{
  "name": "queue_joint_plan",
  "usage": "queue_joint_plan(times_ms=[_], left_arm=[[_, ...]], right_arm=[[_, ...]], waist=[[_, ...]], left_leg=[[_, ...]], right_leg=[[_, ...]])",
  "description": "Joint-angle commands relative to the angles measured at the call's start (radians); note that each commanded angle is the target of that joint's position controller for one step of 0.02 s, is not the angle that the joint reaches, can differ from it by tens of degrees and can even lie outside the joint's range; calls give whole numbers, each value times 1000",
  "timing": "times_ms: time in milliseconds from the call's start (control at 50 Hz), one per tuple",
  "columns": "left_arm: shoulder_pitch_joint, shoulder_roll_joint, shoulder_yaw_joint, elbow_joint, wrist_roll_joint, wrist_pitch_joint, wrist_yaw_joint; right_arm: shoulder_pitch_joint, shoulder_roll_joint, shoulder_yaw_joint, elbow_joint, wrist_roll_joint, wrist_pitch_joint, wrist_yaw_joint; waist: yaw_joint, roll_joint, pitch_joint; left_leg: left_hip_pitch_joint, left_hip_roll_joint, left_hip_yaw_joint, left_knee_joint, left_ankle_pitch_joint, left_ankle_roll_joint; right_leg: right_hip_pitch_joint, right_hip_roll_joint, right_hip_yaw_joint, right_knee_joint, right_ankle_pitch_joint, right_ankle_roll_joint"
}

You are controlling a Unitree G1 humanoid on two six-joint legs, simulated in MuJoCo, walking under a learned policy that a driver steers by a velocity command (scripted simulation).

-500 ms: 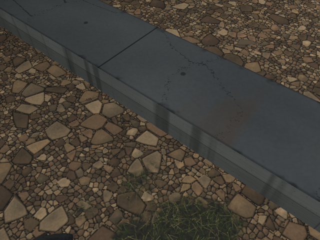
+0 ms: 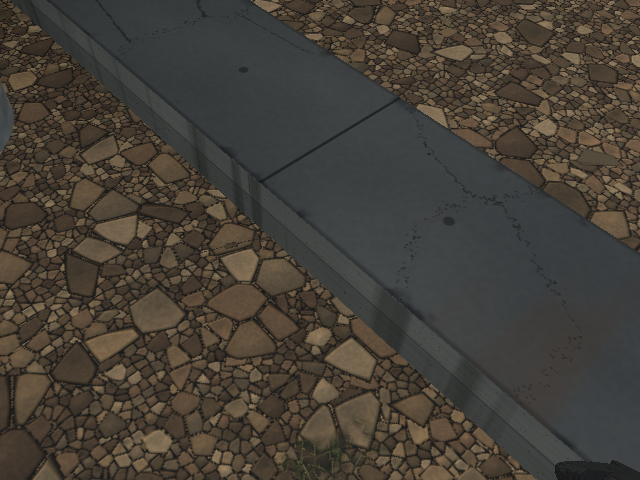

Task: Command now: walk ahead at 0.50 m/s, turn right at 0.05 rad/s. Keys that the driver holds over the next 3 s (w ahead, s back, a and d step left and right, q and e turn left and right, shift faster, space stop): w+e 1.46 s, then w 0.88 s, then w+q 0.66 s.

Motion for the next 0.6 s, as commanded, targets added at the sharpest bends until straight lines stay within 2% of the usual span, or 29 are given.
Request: queue_joint_plan(times_ms=[20, 40, 60, 80, 120, 180, 220, 260, 320, 360, 400, 420, 440, 460, 480, 500, 520, 540, 560, 580, 600], left_arm=[[-84, 124, 27, -103, 4, -30, 3], [-67, 113, 30, -97, 6, -17, 4], [-49, 92, 28, -88, 2, -2, 4], [-41, 72, 25, -83, -1, 10, 5], [-71, 60, 26, -94, 1, 24, 8], [-135, 49, 27, -112, 4, 23, 3], [-193, 40, 23, -127, 5, 17, -8], [-271, 21, 13, -154, 8, 13, -17], [-353, 21, 8, -199, 5, 9, -35], [-381, 29, 11, -230, 4, 10, -47], [-351, 55, 23, -245, 3, 12, -53], [-292, 77, 36, -239, 4, 15, -52], [-168, 117, 60, -213, 1, 15, -46], [-8, 184, 94, -178, 5, 19, -31], [50, 308, 122, -171, 7, 22, -16], [73, 253, 102, -190, 7, 14, -17], [44, 195, 83, -188, 12, 8, -18], [-21, 168, 75, -195, 10, 4, -16], [-94, 140, 66, -212, 8, 5, -14], [-140, 117, 57, -228, 16, 6, -11], [-162, 116, 55, -240, 22, 6, -8]], right_arm=[[168, -126, -42, 0, -8, -2, -5], [139, -104, -36, 2, -15, -8, -3], [125, -99, -37, 9, -15, -15, -1], [123, -102, -40, 21, -13, -25, 0], [129, -120, -48, 45, -17, -35, -4], [142, -131, -53, 72, -20, -34, -16], [140, -141, -53, 82, -17, -31, -22], [168, -157, -57, 99, -13, -23, -27], [216, -181, -65, 130, -4, -6, -31], [219, -196, -71, 137, 7, 9, -36], [194, -223, -79, 130, 8, 25, -47], [185, -231, -82, 125, 9, 34, -55], [176, -229, -81, 120, 9, 43, -62], [178, -214, -72, 103, 5, 38, -69], [274, -82, -27, 51, -28, 11, -51], [226, -98, -18, 49, -12, -33, -33], [111, -160, -35, 17, 29, -55, -19], [77, -147, -27, 5, 27, -64, -18], [70, -145, -29, 10, 1, -62, -28], [80, -159, -39, 9, -18, -50, -36], [100, -153, -41, 5, -25, -35, -37]], waist=[[-101, 81, -87], [-67, 100, -68], [-49, 111, -58], [-38, 107, -47], [-34, 89, -15], [-49, 69, 4], [-70, 64, 21], [-104, 54, 45], [-136, 41, 67], [-132, 52, 68], [-93, 86, 24], [-56, 108, -23], [14, 99, -95], [91, 55, -187], [18, -209, -287], [52, -157, -422], [82, -83, -302], [42, -22, -191], [-4, 31, -113], [-42, 21, -84], [-68, 1, -78]], left_leg=[[450, 300, -399, -284, 42, 194], [372, 276, -336, -317, 94, 182], [322, 265, -291, -350, 115, 179], [289, 262, -246, -374, 149, 180], [267, 261, -168, -404, 214, 178], [299, 247, -63, -420, 273, 154], [302, 227, 6, -430, 281, 130], [325, 232, 47, -436, 278, 119], [438, 266, 77, -400, 316, 110], [513, 290, 90, -347, 421, 95], [551, 294, 122, -229, 741, 71], [556, 288, 137, -123, 911, 59], [517, 262, 162, 56, 962, 36], [331, 224, 166, 309, 793, -3], [-147, 60, 147, 690, -36, -75], [-321, -36, -84, 846, -428, -73], [-409, 28, -136, 854, -339, -49], [-393, 75, -123, 766, -241, -33], [-335, 106, -111, 679, -197, -43], [-254, 126, -112, 632, -169, -55], [-198, 126, -109, 612, -156, -71]], right_leg=[[-467, -100, 34, 152, 109, -5], [-407, -123, 45, 123, 145, -1], [-367, -127, 49, 105, 166, 4], [-353, -125, 52, 92, 183, 10], [-387, -120, 73, 45, 253, 22], [-427, -104, 88, -95, 409, 29], [-397, -94, 54, -217, 511, 22], [-383, -86, 10, -309, 560, 13], [-418, -77, -23, -389, 518, -9], [-429, -61, -50, -417, 422, -33], [-342, -9, -106, -430, 320, -69], [-255, 33, -137, -431, 274, -92], [-85, 76, -150, -489, 307, -124], [209, 50, -55, -525, 375, -170], [623, -226, 436, -526, 343, -348], [735, -326, 785, -687, 229, -431], [652, -290, 635, -724, 224, -365], [491, -250, 503, -735, 286, -322], [337, -214, 412, -752, 411, -293], [222, -189, 351, -774, 534, -284], [150, -169, 322, -792, 602, -285]])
